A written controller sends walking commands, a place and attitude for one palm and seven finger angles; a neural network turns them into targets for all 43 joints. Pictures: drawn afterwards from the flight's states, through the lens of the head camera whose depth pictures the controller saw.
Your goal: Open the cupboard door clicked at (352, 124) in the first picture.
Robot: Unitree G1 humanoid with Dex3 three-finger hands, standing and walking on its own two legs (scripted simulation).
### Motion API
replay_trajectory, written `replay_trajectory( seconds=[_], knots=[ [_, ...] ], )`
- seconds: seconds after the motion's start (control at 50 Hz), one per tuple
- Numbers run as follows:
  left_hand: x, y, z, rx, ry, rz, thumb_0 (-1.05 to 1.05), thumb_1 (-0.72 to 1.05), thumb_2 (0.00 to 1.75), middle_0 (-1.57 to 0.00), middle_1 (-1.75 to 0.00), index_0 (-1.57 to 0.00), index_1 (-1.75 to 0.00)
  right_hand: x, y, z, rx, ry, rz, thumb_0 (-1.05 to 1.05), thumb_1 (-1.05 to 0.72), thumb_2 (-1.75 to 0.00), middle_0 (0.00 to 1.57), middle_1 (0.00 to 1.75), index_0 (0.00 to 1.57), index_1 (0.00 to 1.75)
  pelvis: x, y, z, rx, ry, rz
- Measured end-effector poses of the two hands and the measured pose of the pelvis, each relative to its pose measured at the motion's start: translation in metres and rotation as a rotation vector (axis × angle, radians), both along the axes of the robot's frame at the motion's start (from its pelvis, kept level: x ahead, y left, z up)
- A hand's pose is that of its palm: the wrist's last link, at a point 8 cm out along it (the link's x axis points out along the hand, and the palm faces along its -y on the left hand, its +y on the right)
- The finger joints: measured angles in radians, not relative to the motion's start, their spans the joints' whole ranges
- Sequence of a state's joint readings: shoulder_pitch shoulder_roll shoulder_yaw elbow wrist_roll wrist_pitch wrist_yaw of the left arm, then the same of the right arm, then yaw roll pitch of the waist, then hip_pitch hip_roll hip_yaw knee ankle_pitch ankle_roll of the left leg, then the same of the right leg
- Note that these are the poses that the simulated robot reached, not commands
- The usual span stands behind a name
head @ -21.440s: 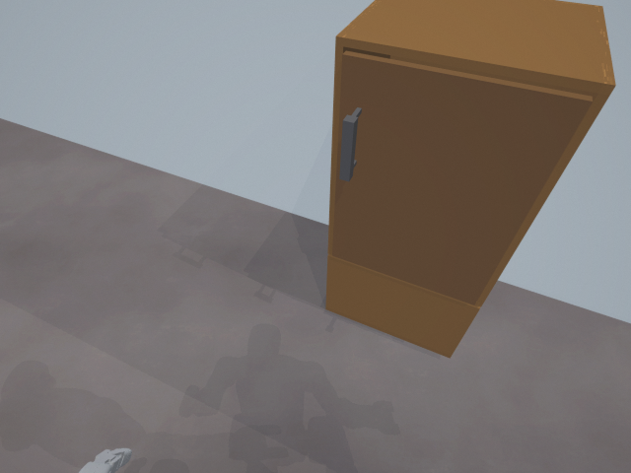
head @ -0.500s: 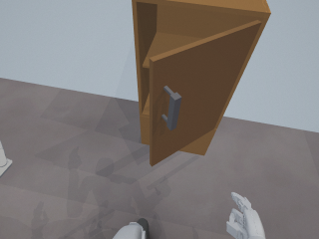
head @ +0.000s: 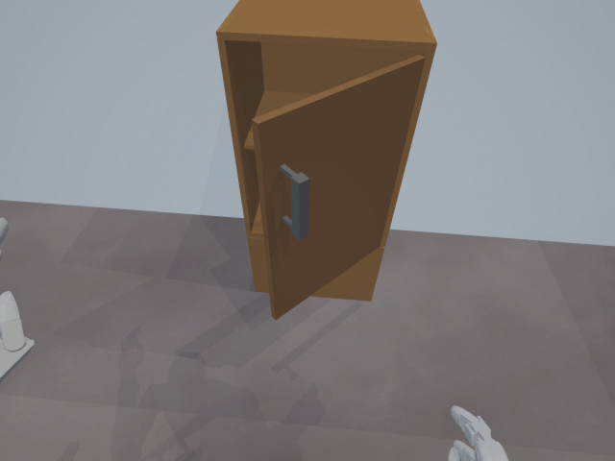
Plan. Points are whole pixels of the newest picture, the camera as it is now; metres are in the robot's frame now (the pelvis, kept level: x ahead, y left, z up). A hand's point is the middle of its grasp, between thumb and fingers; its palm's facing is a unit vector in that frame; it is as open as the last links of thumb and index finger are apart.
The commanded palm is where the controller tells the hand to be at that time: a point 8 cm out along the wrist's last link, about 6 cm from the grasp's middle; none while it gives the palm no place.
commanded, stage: stop stepping back and stand still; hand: left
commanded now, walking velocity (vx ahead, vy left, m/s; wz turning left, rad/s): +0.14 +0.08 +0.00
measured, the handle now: (293, 202) +0.56 +0.05 +0.01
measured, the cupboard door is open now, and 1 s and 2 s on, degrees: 45 45 45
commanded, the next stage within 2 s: let the arm hang, fingers relaxed in 0.32 s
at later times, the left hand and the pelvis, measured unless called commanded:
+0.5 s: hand (76, 382) +0.19 +0.26 +0.07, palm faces +0.27 -0.81 -0.53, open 7.4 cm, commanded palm none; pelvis -0.02 +0.00 -0.01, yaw +1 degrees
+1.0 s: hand out of the picture -0.10 +0.24 -0.17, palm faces +0.07 -0.97 -0.25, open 7.3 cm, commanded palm none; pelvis -0.05 +0.04 +0.00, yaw +2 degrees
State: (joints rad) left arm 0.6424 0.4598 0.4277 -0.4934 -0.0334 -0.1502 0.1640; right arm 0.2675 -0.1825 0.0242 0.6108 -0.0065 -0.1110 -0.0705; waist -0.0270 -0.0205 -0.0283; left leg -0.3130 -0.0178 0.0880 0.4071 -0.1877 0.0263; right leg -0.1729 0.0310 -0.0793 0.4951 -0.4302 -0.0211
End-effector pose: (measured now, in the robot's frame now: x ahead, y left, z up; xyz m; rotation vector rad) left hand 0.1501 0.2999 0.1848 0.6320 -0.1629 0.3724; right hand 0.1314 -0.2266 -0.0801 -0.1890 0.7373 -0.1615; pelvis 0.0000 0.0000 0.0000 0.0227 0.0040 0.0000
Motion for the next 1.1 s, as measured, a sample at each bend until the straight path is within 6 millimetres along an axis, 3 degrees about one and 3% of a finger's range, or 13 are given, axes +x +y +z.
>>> replay_trajectory(
  seconds=[0.1,0.2,0.32,0.44,0.48,0.54,0.62,0.66,0.7,0.78,0.92,1.0,1.1],
  knots=[
    [-0.018,-0.014,-0.005,-0.058,-0.024,0.052,0.02,0.89,0.89,-0.21,-0.31,-0.21,-0.3,-0.026,-0.021,-0.018,-0.005,0.097,0.019,0.01,-0.9,-0.9,0.2,0.3,0.2,0.3,-0.018,-0.014,0.0,0.01,-0.009,-0.015],
    [-0.012,-0.03,-0.005,-0.095,-0.069,0.033,0.02,0.89,0.89,-0.21,-0.31,-0.21,-0.3,-0.038,-0.042,-0.014,-0.018,0.084,-0.026,0.02,-0.9,-0.9,0.2,0.3,0.2,0.3,-0.019,-0.022,0.005,0.03,-0.005,-0.007],
    [-0.003,-0.035,0.003,-0.047,-0.078,-0.019,0.01,0.89,0.89,-0.21,-0.31,-0.21,-0.3,-0.035,-0.056,-0.007,-0.04,0.049,-0.064,0.02,-0.9,-0.9,0.2,0.3,0.2,0.3,-0.019,-0.023,0.005,0.034,0.003,-0.004],
    [-0.004,-0.021,-0.006,-0.01,-0.047,-0.03,0.01,0.89,0.89,-0.21,-0.31,-0.21,-0.3,-0.019,-0.048,-0.008,-0.049,0.02,-0.021,0.01,-0.9,-0.9,0.2,0.3,0.2,0.3,-0.017,-0.012,-0.003,-0.005,0.01,0.002],
    [0.005,-0.01,-0.05,-0.071,0.128,-0.005,0.01,0.89,0.89,-0.21,-0.3,-0.2,-0.3,-0.014,-0.043,-0.022,-0.031,0.066,0.031,0.01,-0.9,-0.9,0.2,0.3,0.19,0.3,-0.021,-0.006,-0.007,-0.003,0.014,0.022],
    [-0.003,-0.005,-0.148,-0.259,0.497,0.086,0.0,0.9,0.9,-0.2,-0.3,-0.2,-0.3,-0.013,-0.031,-0.042,-0.003,0.127,0.057,0.01,-0.9,-0.9,0.2,0.3,0.2,0.3,-0.026,0.003,-0.013,-0.006,0.014,0.029],
    [-0.057,-0.034,-0.264,-0.488,0.928,0.139,0.01,0.91,0.89,-0.2,-0.3,-0.19,-0.29,-0.03,-0.008,-0.053,0.02,0.222,0.062,0.01,-0.9,-0.9,0.2,0.3,0.2,0.3,-0.03,0.009,-0.016,-0.015,-0.013,0.04],
    [-0.094,-0.055,-0.303,-0.592,1.096,0.151,0.01,0.91,0.89,-0.2,-0.3,-0.19,-0.29,-0.047,0.004,-0.053,0.019,0.291,0.062,0.01,-0.9,-0.9,0.2,0.3,0.2,0.3,-0.031,0.01,-0.015,-0.011,-0.029,0.042],
    [-0.128,-0.068,-0.327,-0.688,1.203,0.199,0.0,0.93,0.89,-0.2,-0.3,-0.2,-0.29,-0.066,0.014,-0.051,0.014,0.362,0.067,0.01,-0.9,-0.9,0.2,0.3,0.2,0.3,-0.033,0.011,-0.013,-0.013,-0.036,0.043],
    [-0.176,-0.053,-0.336,-0.725,1.317,0.296,-0.02,1.01,0.89,-0.21,-0.3,-0.2,-0.3,-0.1,0.022,-0.051,-0.01,0.491,0.055,0.0,-0.93,-0.9,0.2,0.3,0.2,0.3,-0.039,0.017,-0.006,-0.032,-0.034,0.054],
    [-0.24,-0.026,-0.324,-0.69,1.49,0.403,0.0,0.96,0.89,-0.2,-0.3,-0.2,-0.3,-0.139,0.028,-0.058,-0.001,0.604,0.016,0.0,-0.93,-0.9,0.2,0.3,0.2,0.3,-0.046,0.036,0.001,-0.037,-0.024,0.047],
    [-0.252,-0.014,-0.317,-0.662,1.526,0.436,0.0,0.93,0.89,-0.2,-0.3,-0.2,-0.3,-0.155,0.037,-0.064,0.027,0.634,0.0,0.0,-0.92,-0.9,0.2,0.3,0.2,0.3,-0.047,0.042,0.002,-0.03,-0.023,0.039],
    [-0.243,-0.007,-0.314,-0.638,1.51,0.432,0.01,0.92,0.89,-0.2,-0.3,-0.2,-0.29,-0.168,0.048,-0.069,0.061,0.657,-0.013,0.01,-0.91,-0.9,0.2,0.3,0.2,0.3,-0.047,0.046,0.003,-0.022,-0.026,0.031]
  ],
)
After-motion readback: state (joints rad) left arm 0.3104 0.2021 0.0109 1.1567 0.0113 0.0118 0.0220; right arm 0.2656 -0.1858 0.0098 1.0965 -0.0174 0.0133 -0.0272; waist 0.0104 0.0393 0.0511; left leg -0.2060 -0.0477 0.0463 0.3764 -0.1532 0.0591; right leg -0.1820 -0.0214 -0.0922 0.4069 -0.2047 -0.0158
